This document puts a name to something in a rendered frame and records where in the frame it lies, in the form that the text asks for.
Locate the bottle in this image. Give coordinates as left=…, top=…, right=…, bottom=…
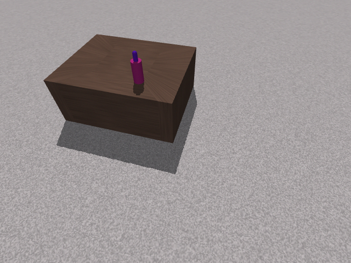
left=130, top=51, right=144, bottom=84

